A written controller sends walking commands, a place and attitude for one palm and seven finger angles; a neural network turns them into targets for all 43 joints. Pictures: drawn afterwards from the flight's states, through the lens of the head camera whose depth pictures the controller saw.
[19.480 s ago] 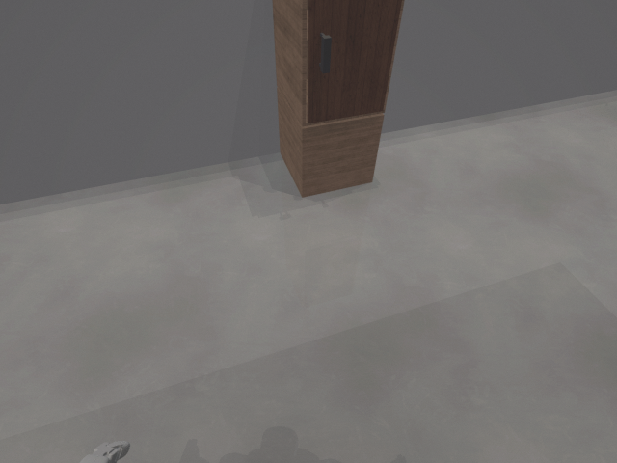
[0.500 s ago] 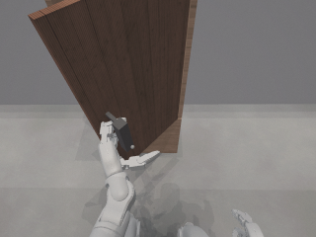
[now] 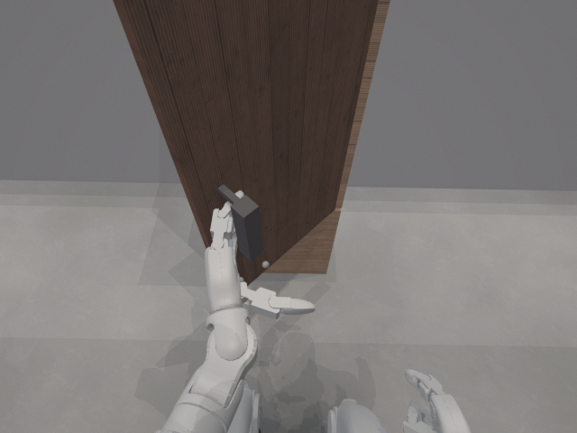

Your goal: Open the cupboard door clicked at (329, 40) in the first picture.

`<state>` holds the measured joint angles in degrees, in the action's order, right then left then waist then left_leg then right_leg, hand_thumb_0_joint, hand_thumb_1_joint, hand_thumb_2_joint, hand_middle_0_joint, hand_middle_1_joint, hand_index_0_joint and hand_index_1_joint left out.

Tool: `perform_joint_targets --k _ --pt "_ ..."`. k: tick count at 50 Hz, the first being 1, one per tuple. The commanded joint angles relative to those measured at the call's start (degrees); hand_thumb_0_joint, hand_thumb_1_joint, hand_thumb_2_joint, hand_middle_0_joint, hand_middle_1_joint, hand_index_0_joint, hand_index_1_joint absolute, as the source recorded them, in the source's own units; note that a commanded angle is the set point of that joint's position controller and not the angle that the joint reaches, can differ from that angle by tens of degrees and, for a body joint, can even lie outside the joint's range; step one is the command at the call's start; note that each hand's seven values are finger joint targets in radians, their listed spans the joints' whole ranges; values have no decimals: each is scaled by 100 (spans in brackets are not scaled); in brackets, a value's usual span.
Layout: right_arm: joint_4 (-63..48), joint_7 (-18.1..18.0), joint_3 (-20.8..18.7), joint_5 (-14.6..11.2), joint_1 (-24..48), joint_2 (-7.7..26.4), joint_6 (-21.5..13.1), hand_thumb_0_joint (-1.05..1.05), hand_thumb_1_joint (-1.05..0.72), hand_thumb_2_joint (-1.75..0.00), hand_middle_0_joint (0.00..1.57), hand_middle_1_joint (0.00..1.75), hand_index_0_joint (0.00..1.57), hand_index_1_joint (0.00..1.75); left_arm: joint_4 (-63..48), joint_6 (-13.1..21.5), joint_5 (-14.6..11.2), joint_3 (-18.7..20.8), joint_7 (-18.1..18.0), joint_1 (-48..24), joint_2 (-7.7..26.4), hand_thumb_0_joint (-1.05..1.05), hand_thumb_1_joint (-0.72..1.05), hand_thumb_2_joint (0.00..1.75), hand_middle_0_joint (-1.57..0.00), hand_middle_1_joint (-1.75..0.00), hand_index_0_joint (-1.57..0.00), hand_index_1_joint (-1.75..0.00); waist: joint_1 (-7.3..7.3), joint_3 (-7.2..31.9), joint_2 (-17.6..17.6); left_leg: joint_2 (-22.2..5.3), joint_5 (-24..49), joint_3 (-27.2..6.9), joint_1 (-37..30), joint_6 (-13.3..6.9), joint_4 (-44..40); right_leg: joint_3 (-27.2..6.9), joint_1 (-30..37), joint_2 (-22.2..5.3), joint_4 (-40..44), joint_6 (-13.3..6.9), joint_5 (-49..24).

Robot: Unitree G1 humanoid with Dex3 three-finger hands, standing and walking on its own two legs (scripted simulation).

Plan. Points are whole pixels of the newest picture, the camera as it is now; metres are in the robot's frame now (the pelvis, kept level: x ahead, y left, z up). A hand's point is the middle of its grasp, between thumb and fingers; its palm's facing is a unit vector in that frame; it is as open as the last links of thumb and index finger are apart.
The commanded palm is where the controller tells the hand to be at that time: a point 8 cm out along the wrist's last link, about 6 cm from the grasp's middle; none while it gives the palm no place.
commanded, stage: slide the hand sideways off the handle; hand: left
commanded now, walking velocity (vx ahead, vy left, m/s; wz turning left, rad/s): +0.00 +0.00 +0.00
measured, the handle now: (238, 222) +0.40 +0.09 +0.04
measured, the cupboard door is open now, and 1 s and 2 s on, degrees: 46 50 50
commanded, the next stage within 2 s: draw the hand back to the body in 1.12 s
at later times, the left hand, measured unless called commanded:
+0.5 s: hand (257, 294) +0.29 +0.06 +0.03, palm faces -0.06 -1.00 +0.00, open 16.3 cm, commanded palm +0.27 +0.12 +0.03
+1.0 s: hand (209, 329) +0.25 +0.11 +0.04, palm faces +0.01 -1.00 -0.01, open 16.3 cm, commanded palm +0.22 +0.17 +0.03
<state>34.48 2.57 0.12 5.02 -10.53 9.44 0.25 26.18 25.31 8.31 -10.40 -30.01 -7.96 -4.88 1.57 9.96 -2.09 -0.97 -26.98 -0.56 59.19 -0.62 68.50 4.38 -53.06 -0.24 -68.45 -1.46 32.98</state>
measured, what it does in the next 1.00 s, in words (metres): stands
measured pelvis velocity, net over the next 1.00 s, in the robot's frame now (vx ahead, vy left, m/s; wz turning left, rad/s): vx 0.02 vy -0.01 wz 0.00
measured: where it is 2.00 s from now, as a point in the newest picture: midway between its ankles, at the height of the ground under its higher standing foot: outside the picture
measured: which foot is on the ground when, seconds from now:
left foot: down 0.00-1.00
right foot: down 0.00-1.00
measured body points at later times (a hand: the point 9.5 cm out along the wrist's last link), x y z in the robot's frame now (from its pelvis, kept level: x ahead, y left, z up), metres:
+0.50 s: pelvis +0.00 +0.01 +0.00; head +0.07 +0.01 +0.44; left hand +0.29 +0.11 +0.04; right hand +0.16 -0.22 -0.11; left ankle +0.06 +0.11 -0.64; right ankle +0.00 -0.11 -0.64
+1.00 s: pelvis +0.02 -0.01 -0.01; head +0.10 -0.01 +0.44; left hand +0.24 +0.16 +0.04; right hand +0.21 -0.23 -0.10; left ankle +0.06 +0.11 -0.64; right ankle +0.00 -0.11 -0.64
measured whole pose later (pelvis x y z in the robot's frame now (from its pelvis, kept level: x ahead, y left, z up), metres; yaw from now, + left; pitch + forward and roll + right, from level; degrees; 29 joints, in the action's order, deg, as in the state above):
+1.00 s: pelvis +0.02 -0.01 -0.01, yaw +0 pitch +18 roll -1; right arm 26.0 -0.1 -0.1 0.6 -11.3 12.0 0.7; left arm -0.9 27.9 -6.2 -4.5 1.1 22.5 6.3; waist -0.3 9.7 -1.9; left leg -1.6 -30.2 -1.1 58.8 0.2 71.0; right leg 4.6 -52.5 0.5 -70.5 -2.1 36.0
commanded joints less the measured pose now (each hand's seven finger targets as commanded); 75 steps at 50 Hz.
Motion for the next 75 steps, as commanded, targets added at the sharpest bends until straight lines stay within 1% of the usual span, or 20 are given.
perform_joint_targets --k 1,3,5,7,10,11,13,16,22,28,40,47,51,54,58,60,65,67,71,75 --pt "-856 -119 -354 -159 -181 892 -162 0 -90 -90 20 30 20 30 -1783 867 162 -1034 1952 -2016 225 0 -50 30 -15 -30 -15 -30 459 2110 24 95 947 -303 -2218 -77 -689 -231 90 46 1010 -118 -1567" --pt "-980 -122 -306 -305 -72 874 -220 0 -90 -90 20 30 20 30 -1765 817 -461 -1071 2297 -1741 -158 0 -50 30 -15 -30 -15 -30 362 1904 -135 91 695 -378 -2447 -31 -863 -130 -79 89 1111 -121 -1194" --pt "-1064 -140 -258 -412 9 900 -228 0 -90 -90 20 30 20 30 -1669 572 -1024 -908 2319 -1478 -362 0 -50 30 -15 -30 -15 -30 324 1541 82 68 370 -424 -2369 -2 -1083 -48 -31 131 1244 -104 -952" --pt "-1103 -145 -247 -447 52 932 -223 0 -90 -90 20 30 20 30 -1686 378 -1287 -631 2168 -1324 -325 0 -50 30 -15 -30 -15 -30 244 1501 243 66 287 -469 -2323 18 -1215 13 63 132 1230 -89 -918" --pt "-1183 -90 -274 -377 17 949 -154 0 -90 -90 20 30 20 30 -1715 358 -1014 -426 1826 -916 -90 0 -50 30 -15 -30 -15 -30 152 1433 629 63 512 -399 -2013 -9 -1122 15 129 127 1111 -67 -1012" --pt "-1224 -60 -285 -339 11 958 -141 0 -90 -90 20 30 20 30 -1764 416 -829 -329 1717 -735 72 0 -50 30 -15 -30 -15 -30 50 1504 532 72 593 -385 -1945 0 -1077 0 117 117 1009 -86 -1032" --pt "-1229 10 -294 -288 0 932 -76 0 -90 -90 20 30 20 30 -1723 524 -455 -310 1563 -616 206 0 -50 30 -15 -30 -15 -30 29 1455 529 74 629 -336 -1792 -8 -949 -35 15 105 890 -101 -1041" --pt "-1336 62 -311 -267 31 933 -26 0 -90 -90 20 30 20 30 -1881 639 -249 -330 1513 -525 255 0 -50 30 -15 -30 -15 -30 -14 1538 392 91 437 -302 -1711 -12 -892 -92 -27 103 851 -116 -874" --pt "-1514 -42 -264 -341 145 904 111 0 -90 -90 20 30 20 30 -2371 457 -715 -7 1801 127 520 0 -50 30 -15 -30 -15 -30 -171 1652 308 107 510 -173 -1830 -1 -1016 -159 449 131 1070 -106 -1015" --pt "-1512 -165 -227 -394 173 855 44 0 -90 -90 20 30 20 30 -2714 463 -1023 21 2196 830 607 0 -50 30 -15 -30 -15 -30 -52 1278 584 105 664 -135 -1614 -50 -905 -203 573 132 1154 -40 -1286" --pt "-1612 -267 -262 -408 181 825 -126 0 -90 -90 20 30 20 30 -3432 687 -1299 623 2787 2115 1213 0 -50 30 -15 -30 -15 -30 -178 1464 277 159 1079 -62 -1435 -54 -600 -337 757 130 952 -26 -1925" --pt "-1687 -339 -277 -435 78 858 -260 0 -90 -90 20 30 20 30 -3995 651 -1484 635 3142 2739 1352 0 -50 30 -15 -30 -15 -30 -58 1500 318 153 1280 -118 -1365 -72 -479 -330 786 117 871 28 -2306" --pt "-1676 -408 -284 -445 50 877 -330 0 -90 -90 20 30 20 30 -3944 623 -1582 774 3377 3026 1456 0 -50 30 -15 -30 -15 -30 -3 1326 464 152 1141 -141 -1106 -79 -349 -380 708 106 850 58 -2242" --pt "-1728 -430 -297 -461 101 849 -369 0 -90 -90 20 30 20 30 -4028 620 -1694 960 3469 3390 1524 0 -50 30 -15 -30 -15 -30 -116 1330 384 163 1072 -113 -1048 -55 -329 -409 713 95 842 59 -2138" --pt "-1771 -456 -285 -449 116 845 -475 0 -90 -90 20 30 20 30 -4449 692 -1727 767 3454 3177 1427 0 -50 30 -15 -30 -15 -30 -76 1480 112 156 1036 -134 -1130 -74 -266 -380 509 107 756 37 -1879" --pt "-1747 -472 -286 -451 75 862 -503 0 -90 -90 20 30 20 30 -4386 688 -1717 796 3424 3189 1452 0 -50 30 -15 -30 -15 -30 -40 1387 285 138 966 -170 -1066 -78 -246 -357 419 130 761 38 -1760" --pt "-1964 -499 -302 -514 16 850 -437 0 -90 -90 20 30 20 30 -5229 444 -1695 1120 3341 3620 1944 0 -50 30 -15 -30 -15 -30 -261 1725 -40 132 1157 -132 -1591 -87 -651 -310 883 156 958 6 -1806" --pt "-2013 -525 -278 -554 -8 830 -369 0 -90 -90 20 30 20 30 -5354 173 -1709 1227 3296 3717 2000 0 -50 30 -15 -30 -15 -30 -261 1618 -65 133 1193 -134 -1761 -91 -856 -245 1054 184 1112 12 -1816" --pt "-2057 -592 -223 -634 -19 855 -294 0 -90 -90 20 30 20 30 -5104 -329 -1857 1196 3319 3872 1788 0 -50 30 -15 -30 -15 -30 -93 945 347 130 855 -162 -1777 -98 -1166 -162 1198 223 1564 76 -1501" --pt "-2039 -658 -179 -636 -33 935 -370 0 -90 -90 20 30 20 30 -5069 -425 -1970 1368 3469 3793 1929 0 -50 30 -15 -30 -15 -30 -27 538 438 135 607 -172 -1844 -91 -1330 -222 1217 190 1885 107 -1144"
